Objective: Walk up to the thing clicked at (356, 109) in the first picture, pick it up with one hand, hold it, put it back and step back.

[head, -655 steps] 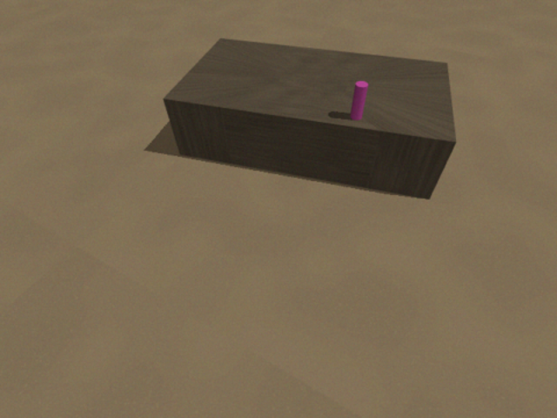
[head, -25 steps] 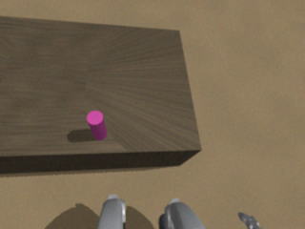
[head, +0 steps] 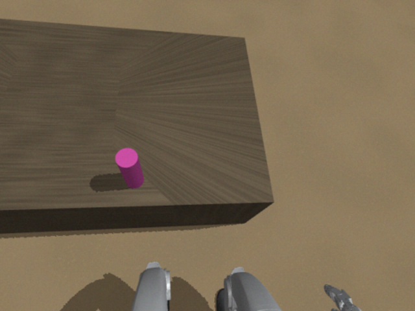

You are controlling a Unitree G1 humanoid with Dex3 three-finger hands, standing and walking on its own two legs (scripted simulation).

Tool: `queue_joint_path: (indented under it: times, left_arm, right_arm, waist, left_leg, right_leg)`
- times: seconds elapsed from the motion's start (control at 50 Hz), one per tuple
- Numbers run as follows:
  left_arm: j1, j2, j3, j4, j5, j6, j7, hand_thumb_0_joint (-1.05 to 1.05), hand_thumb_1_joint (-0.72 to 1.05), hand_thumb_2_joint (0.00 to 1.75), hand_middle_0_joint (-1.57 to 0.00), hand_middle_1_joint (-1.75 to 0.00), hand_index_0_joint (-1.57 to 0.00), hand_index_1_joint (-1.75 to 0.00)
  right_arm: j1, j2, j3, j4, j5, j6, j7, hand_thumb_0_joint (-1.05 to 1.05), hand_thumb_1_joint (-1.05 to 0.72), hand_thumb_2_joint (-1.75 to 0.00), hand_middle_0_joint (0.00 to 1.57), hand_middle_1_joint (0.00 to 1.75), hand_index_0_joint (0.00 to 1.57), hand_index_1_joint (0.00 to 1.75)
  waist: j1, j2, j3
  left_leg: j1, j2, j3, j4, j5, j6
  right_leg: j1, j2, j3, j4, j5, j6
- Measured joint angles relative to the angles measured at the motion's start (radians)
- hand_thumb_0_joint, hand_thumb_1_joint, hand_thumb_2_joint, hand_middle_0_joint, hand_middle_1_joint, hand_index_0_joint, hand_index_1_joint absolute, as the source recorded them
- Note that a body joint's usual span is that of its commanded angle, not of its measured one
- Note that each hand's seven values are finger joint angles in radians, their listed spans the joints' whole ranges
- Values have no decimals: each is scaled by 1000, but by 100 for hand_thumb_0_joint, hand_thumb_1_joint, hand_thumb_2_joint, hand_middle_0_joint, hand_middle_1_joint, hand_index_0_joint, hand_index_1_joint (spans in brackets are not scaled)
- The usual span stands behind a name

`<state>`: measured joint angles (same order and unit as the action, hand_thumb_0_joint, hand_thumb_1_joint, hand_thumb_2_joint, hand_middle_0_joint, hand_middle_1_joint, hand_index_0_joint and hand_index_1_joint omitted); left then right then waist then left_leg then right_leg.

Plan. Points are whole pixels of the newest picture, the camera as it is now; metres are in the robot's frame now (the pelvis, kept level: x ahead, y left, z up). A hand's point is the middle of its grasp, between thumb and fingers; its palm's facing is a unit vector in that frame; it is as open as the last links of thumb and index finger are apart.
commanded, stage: go down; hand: left
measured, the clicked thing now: (131, 170) +0.47 +0.18 -0.24
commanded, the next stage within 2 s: approach in 1.54 s
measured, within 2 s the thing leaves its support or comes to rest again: neither
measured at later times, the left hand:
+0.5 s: hand out of the picture +0.40 +0.38 +0.04, palm faces +0.13 -0.99 -0.01, open 17.1 cm
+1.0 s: hand out of the picture +0.39 +0.38 +0.05, palm faces +0.13 -0.99 +0.01, open 16.9 cm
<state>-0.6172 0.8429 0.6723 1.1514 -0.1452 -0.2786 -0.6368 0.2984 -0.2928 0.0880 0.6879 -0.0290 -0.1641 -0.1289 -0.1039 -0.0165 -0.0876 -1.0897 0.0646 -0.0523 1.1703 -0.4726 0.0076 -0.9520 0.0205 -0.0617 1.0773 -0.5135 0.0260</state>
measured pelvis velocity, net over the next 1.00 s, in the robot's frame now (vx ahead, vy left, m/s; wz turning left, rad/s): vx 0.00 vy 0.00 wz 0.00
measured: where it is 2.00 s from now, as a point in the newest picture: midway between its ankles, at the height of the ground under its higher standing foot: outside the picture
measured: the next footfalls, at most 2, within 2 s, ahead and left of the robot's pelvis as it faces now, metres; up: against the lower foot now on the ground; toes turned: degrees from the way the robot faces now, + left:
none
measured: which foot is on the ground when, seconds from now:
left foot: down 0.00-1.00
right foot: down 0.00-1.00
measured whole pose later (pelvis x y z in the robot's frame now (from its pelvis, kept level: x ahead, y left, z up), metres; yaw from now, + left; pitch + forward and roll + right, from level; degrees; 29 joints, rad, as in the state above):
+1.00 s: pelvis +0.00 +0.00 -0.01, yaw +0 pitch +23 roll -6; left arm -0.62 0.84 0.71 1.12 -0.20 -0.31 -0.70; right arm 0.28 -0.29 0.10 0.69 -0.02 -0.18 -0.14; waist -0.11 -0.03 -0.10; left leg -1.12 0.06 -0.06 1.20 -0.48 0.00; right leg -0.98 0.02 -0.07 1.11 -0.53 0.02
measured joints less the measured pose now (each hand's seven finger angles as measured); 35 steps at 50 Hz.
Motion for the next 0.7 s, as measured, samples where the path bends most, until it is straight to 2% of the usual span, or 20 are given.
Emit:
queue_joint_path:
  times: [0.16, 0.4, 0.6, 0.7]
  left_arm:
    - [8, 3, 18, -8, -11, -10, -17, -1, -43, 5, -6, -2, -4, -3]
    - [-5, -7, 2, -20, -32, -15, -35, -1, -42, 5, -6, -2, -4, -2]
    - [-1, -2, 33, -31, -37, -16, -37, -1, -40, 5, -6, -2, -4, -2]
    - [17, -5, 27, -36, -49, -14, -46, -1, -38, 5, -6, -2, -4, -2]
  right_arm:
    - [-6, -1, 4, 10, -1, -2, -3, 0, -91, -90, 21, 30, 21, 30]
    - [-13, -2, 0, 6, 1, -9, -7, 0, -91, -90, 21, 30, 21, 30]
    - [-11, 6, 8, 6, 1, -4, -9, 0, -91, -90, 21, 30, 21, 30]
    - [-3, 5, 5, 9, 3, -6, -9, 0, -91, -90, 21, 30, 21, 30]
  waist:
    - [-3, -8, -7]
    - [4, 0, -9]
    - [-2, 1, -9]
    - [4, 4, -13]
  left_leg:
    - [-5, 0, -6, 6, -2, -3]
    - [-24, -2, -6, 22, -7, 0]
    - [-26, 0, -3, 26, -11, -1]
    - [-19, -1, -3, 22, -11, -2]
  right_leg:
    - [-3, 1, -5, 5, -3, -2]
    - [-20, -1, -4, 19, -8, 0]
    - [-25, 1, -1, 26, -12, -1]
    - [-19, 0, -1, 23, -12, -1]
